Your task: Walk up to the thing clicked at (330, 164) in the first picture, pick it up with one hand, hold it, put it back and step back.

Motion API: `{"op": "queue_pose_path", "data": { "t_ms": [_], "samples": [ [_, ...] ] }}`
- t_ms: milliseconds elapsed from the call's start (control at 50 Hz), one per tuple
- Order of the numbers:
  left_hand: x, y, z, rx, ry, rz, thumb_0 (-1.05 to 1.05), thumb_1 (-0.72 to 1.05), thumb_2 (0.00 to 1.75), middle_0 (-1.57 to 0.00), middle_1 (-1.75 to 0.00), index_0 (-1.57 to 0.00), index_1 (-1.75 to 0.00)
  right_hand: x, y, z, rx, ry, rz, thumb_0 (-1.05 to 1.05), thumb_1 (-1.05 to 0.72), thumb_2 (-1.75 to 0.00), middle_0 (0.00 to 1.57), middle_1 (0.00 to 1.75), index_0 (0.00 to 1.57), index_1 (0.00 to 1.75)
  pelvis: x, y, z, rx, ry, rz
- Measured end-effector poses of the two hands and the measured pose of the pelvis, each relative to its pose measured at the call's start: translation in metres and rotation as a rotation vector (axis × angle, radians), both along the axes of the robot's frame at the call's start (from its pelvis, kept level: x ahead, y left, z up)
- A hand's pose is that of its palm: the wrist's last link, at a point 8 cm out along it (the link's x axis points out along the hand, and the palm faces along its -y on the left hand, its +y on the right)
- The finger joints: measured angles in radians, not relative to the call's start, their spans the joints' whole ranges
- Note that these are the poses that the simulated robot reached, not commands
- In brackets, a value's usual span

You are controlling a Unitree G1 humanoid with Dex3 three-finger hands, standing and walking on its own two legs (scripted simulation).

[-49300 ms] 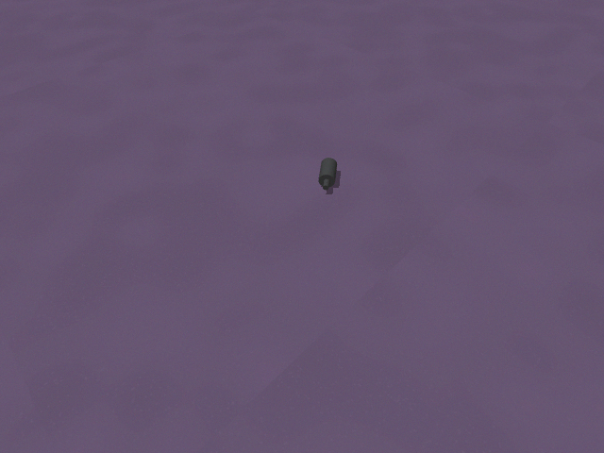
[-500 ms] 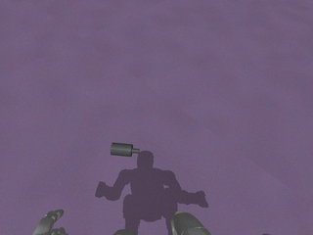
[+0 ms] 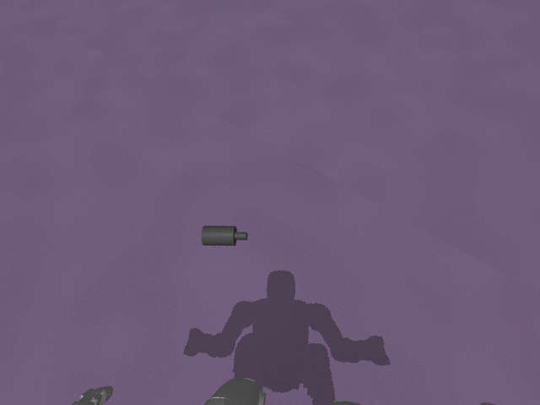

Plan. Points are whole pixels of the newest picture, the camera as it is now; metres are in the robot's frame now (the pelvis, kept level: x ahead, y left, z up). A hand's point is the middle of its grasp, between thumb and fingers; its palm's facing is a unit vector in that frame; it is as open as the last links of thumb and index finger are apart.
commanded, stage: step back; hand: left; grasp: from above
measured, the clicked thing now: (225, 235) +0.80 +0.29 -0.72
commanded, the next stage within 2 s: stand in 1.68 s
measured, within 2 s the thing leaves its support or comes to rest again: neither
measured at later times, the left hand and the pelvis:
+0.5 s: hand out of the picture -0.10 +0.23 -0.16, palm faces -0.01 -0.92 -0.39, open 7.4 cm; pelvis -0.18 -0.04 -0.02, yaw +0 degrees
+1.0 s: hand out of the picture -0.21 +0.24 -0.14, palm faces +0.06 -0.92 -0.39, open 7.4 cm; pelvis -0.25 -0.05 +0.00, yaw +3 degrees
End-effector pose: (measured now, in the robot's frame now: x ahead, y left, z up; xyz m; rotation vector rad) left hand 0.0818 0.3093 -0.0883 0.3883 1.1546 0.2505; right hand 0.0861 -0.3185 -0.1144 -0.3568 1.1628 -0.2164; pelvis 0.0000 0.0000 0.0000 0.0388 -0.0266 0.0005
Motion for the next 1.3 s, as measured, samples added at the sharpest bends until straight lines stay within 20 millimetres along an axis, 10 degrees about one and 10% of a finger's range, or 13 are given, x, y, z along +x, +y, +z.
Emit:
{"op": "queue_pose_path", "data": {
  "t_ms": [200,460,620,880,1040,1300],
  "samples": [
    [-0.029,0.003,-0.025,-0.045,-0.12,0.012,0.01,0.9,0.9,-0.2,-0.3,-0.2,-0.3,-0.093,0.017,0.0,-0.024,0.105,0.055,0.01,-0.91,-0.9,0.2,0.3,0.21,0.3,-0.075,-0.002,-0.011,-0.01,-0.03,0.057],
    [-0.164,-0.032,-0.038,-0.043,0.019,0.0,0.01,0.9,0.9,-0.21,-0.3,-0.2,-0.3,-0.117,-0.034,0.017,-0.066,-0.112,0.081,0.01,-0.9,-0.9,0.2,0.3,0.21,0.3,-0.166,-0.039,-0.016,-0.044,-0.006,-0.028],
    [-0.252,-0.052,-0.016,-0.016,0.061,0.045,0.01,0.9,0.89,-0.21,-0.3,-0.2,-0.3,-0.181,-0.05,0.005,-0.001,-0.074,0.03,0.01,-0.91,-0.9,0.2,0.3,0.21,0.3,-0.213,-0.053,-0.006,-0.015,-0.025,-0.01],
    [-0.297,-0.021,-0.015,-0.008,0.013,0.095,0.01,0.9,0.9,-0.21,-0.3,-0.2,-0.3,-0.29,-0.021,-0.005,0.04,0.098,0.042,0.01,-0.91,-0.9,0.2,0.3,0.21,0.3,-0.253,-0.04,-0.003,-0.016,-0.026,0.062],
    [-0.295,-0.038,-0.015,-0.03,0.028,0.079,0.01,0.9,0.9,-0.2,-0.3,-0.2,-0.3,-0.286,-0.037,0.0,0.047,0.063,0.027,0.01,-0.9,-0.9,0.21,0.3,0.21,0.3,-0.25,-0.056,0.0,-0.023,-0.019,0.052],
    [-0.29,-0.062,-0.008,-0.042,0.006,0.13,0.01,0.9,0.89,-0.21,-0.3,-0.2,-0.3,-0.217,-0.05,0.0,0.023,0.042,0.103,0.01,-0.91,-0.9,0.2,0.3,0.2,0.3,-0.223,-0.061,0.004,-0.034,-0.023,0.09]
  ]
}}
